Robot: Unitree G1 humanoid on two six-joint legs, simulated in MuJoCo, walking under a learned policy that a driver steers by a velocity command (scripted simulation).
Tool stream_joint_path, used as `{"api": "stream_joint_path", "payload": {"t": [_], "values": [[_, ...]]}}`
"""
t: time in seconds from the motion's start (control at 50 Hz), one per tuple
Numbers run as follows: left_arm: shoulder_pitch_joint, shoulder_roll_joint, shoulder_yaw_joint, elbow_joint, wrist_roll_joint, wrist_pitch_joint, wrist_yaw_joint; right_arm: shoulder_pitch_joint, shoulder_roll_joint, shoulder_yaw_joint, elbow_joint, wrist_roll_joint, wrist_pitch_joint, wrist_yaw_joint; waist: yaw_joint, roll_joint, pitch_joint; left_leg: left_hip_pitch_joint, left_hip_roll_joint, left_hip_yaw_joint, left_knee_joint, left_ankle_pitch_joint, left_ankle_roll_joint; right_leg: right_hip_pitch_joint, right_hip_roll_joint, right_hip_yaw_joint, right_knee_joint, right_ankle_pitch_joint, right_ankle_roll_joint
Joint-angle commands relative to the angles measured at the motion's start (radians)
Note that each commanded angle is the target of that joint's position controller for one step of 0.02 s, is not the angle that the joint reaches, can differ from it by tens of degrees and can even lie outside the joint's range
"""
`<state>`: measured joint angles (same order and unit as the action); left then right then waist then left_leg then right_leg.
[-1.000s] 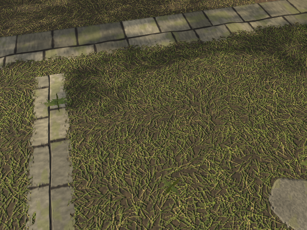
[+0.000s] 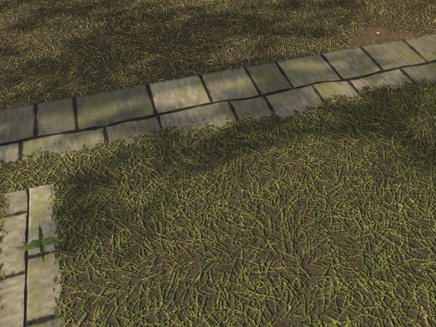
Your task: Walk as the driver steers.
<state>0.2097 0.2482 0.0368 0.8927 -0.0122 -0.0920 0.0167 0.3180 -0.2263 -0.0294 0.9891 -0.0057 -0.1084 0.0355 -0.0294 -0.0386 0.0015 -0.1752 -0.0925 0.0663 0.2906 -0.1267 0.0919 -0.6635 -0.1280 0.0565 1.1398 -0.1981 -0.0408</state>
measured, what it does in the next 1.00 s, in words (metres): walks ahead: right foot, then left foot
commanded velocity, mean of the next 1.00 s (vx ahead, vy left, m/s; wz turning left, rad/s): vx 0.50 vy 0.00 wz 0.00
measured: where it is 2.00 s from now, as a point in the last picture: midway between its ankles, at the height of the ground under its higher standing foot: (230, 231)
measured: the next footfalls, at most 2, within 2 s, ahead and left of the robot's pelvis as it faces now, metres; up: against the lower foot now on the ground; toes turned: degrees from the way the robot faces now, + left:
right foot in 0.30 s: +0.34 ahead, -0.17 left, +0.00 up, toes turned -2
left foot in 0.86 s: +0.65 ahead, +0.07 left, +0.00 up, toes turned +3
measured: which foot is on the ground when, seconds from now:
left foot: down 0.00-0.32, up 0.34-0.84, down 0.86-1.00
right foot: up 0.00-0.28, down 0.30-0.88, up 0.90-1.00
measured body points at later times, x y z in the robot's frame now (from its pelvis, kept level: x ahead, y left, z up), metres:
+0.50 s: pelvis +0.28 -0.08 +0.00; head +0.29 -0.10 +0.45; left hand +0.33 +0.18 -0.12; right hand +0.37 -0.35 -0.14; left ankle +0.28 +0.08 -0.66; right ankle +0.30 -0.16 -0.74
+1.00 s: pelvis +0.55 -0.01 -0.01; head +0.58 +0.00 +0.44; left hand +0.59 +0.25 -0.15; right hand +0.66 -0.28 -0.13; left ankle +0.61 +0.07 -0.74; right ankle +0.47 -0.17 -0.65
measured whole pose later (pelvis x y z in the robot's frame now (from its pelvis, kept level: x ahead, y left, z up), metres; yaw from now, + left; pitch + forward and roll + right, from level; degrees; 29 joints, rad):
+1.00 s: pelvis +0.55 -0.01 -0.01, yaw +1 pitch +1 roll +0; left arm 0.30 0.26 0.05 0.96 -0.02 -0.10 0.00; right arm 0.18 -0.24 -0.05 0.91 0.00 -0.10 0.03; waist 0.00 -0.03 0.03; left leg -0.34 -0.03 0.06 0.46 -0.15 0.07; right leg -0.43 -0.06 0.03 1.19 -0.35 -0.05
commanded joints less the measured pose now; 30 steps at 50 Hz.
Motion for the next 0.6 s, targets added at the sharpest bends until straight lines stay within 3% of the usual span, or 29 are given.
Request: {"api": "stream_joint_path", "payload": {"t": [0.02,0.1,0.2,0.24,0.26,0.28,0.3,0.32,0.34,0.36,0.38,0.4,0.44,0.48,0.52,0.6], "values": [[0.035,0.046,0.014,-0.042,0.013,0.003,0.007,-0.041,-0.131,-0.021,-0.054,0.001,-0.018,-0.019,0.047,0.076,0.056,-0.11,0.278,-0.206,-0.207,0.068,0.171,-0.019,-0.042,0.001,-0.139,0.161,0.027],[-0.128,0.029,0.007,-0.085,0.003,-0.009,-0.006,0.041,-0.159,-0.025,-0.038,0.017,-0.005,-0.035,-0.012,0.076,0.054,-0.018,0.264,-0.16,-0.19,0.084,0.127,0.011,0.003,-0.037,-0.431,0.307,0.035],[-0.25,0.043,0.003,-0.134,-0.01,-0.018,-0.037,0.114,-0.17,-0.032,-0.005,0.027,0.016,-0.038,-0.048,0.09,0.082,0.145,0.327,-0.178,-0.119,0.058,0.113,0.008,0.032,-0.042,-0.583,0.217,0.017],[-0.227,0.065,0.01,-0.14,-0.01,-0.027,-0.047,0.105,-0.181,-0.038,-0.003,0.027,0.027,-0.04,-0.022,0.103,0.068,0.189,0.351,-0.192,-0.064,0.109,0.097,0.066,0.049,-0.051,-0.624,0.135,-0.012],[-0.172,0.084,0.019,-0.129,-0.009,-0.031,-0.048,0.085,-0.189,-0.039,-0.007,0.027,0.032,-0.04,0.015,0.114,0.039,0.191,0.344,-0.183,-0.001,0.225,0.084,0.153,0.073,-0.073,-0.644,0.106,-0.028],[-0.045,0.119,0.041,-0.091,-0.007,-0.033,-0.046,0.067,-0.177,-0.034,-0.013,0.022,0.038,-0.04,0.081,0.106,-0.034,0.173,0.297,-0.142,0.151,0.39,0.061,0.322,0.108,-0.1,-0.666,0.098,-0.053],[0.159,0.191,0.068,-0.04,-0.001,-0.035,-0.038,0.058,-0.138,-0.017,-0.033,0.008,0.038,-0.04,0.158,0.053,-0.178,0.031,0.235,-0.086,0.422,0.36,0.026,0.616,0.021,-0.004,-0.638,0.124,-0.109],[0.294,0.308,0.097,-0.013,0.015,-0.027,-0.036,0.16,-0.022,0.018,-0.052,0.004,0.016,-0.03,0.143,-0.197,-0.325,-0.396,0.065,-0.01,0.835,-0.018,-0.056,1.027,-0.23,0.43,-0.696,0.016,-0.266],[0.31,0.229,0.075,-0.008,0.012,-0.026,-0.04,0.162,-0.056,0.014,-0.036,0.02,-0.012,-0.025,0.148,-0.223,-0.391,-0.543,0.042,-0.166,1.0,-0.42,-0.046,1.073,-0.284,0.689,-0.834,-0.065,-0.302],[0.217,0.167,0.054,-0.024,0.007,-0.028,-0.04,0.069,-0.154,-0.012,-0.062,0.047,-0.027,-0.021,0.13,-0.151,-0.24,-0.628,0.107,-0.185,1.06,-0.362,-0.023,0.95,-0.251,0.55,-0.842,-0.068,-0.243],[0.116,0.13,0.04,-0.049,0.005,-0.026,-0.039,0.001,-0.162,-0.015,-0.08,0.049,-0.029,-0.025,0.099,-0.078,-0.155,-0.609,0.165,-0.155,1.029,-0.263,-0.016,0.802,-0.211,0.4,-0.859,0.007,-0.209],[0.049,0.098,0.03,-0.059,0.008,-0.024,-0.045,-0.033,-0.149,-0.019,-0.085,0.035,-0.022,-0.031,0.071,-0.021,-0.088,-0.569,0.199,-0.138,0.963,-0.191,-0.022,0.669,-0.166,0.3,-0.898,0.078,-0.192],[0.018,0.065,0.02,-0.05,0.018,-0.027,-0.053,-0.005,-0.11,-0.024,-0.078,0.023,0.007,-0.037,0.02,-0.046,-0.043,-0.459,0.234,-0.135,0.874,-0.114,-0.032,0.528,-0.103,0.182,-0.963,0.144,-0.169],[0.055,0.086,0.026,-0.024,0.017,-0.033,-0.051,0.006,-0.084,-0.023,-0.077,0.02,0.025,-0.04,0.004,-0.035,-0.022,-0.459,0.235,-0.121,0.833,-0.071,-0.046,0.496,-0.088,0.118,-0.991,0.246,-0.184],[0.092,0.11,0.033,-0.004,0.018,-0.032,-0.04,-0.061,-0.09,-0.028,-0.102,0.013,0.03,-0.043,0.012,-0.016,0.004,-0.529,0.24,-0.12,0.743,0.007,-0.061,0.517,-0.089,0.086,-1.005,0.312,-0.19],[0.145,0.118,0.032,0.02,0.012,-0.019,-0.02,-0.211,-0.07,-0.026,-0.149,0.012,0.024,-0.035,0.048,-0.022,0.032,-0.55,0.223,-0.101,0.499,0.186,-0.072,0.549,-0.066,0.024,-1.025,0.296,-0.164]]}}
Velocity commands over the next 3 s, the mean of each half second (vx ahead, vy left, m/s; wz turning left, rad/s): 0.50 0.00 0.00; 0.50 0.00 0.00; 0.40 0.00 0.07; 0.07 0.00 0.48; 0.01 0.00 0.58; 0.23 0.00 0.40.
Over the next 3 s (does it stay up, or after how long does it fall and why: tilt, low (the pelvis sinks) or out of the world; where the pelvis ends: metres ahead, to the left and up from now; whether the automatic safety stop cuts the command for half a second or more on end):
stays up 0.87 0.06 0.00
